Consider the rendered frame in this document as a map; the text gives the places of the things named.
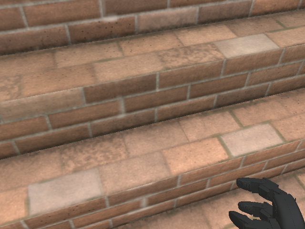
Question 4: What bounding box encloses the right robot hand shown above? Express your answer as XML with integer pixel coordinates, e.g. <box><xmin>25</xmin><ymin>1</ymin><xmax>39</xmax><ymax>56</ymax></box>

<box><xmin>229</xmin><ymin>177</ymin><xmax>305</xmax><ymax>229</ymax></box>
